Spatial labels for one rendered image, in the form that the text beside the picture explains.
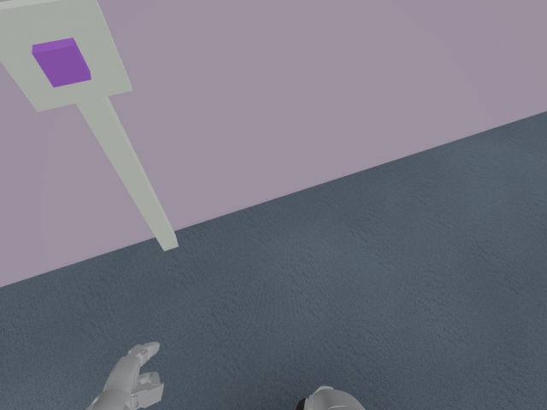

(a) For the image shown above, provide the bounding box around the button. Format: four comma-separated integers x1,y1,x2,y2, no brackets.
32,38,91,87

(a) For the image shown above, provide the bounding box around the left robot hand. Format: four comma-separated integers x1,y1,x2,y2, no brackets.
103,342,164,410

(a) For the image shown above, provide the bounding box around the panel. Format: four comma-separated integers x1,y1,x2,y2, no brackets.
0,0,179,251

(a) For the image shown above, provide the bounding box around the right robot thigh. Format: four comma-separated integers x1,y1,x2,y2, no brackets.
304,389,365,410

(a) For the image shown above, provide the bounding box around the robot left forearm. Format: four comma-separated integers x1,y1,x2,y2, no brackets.
85,389,132,410

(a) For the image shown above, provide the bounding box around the robot right shin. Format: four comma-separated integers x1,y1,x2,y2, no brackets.
313,386,333,395

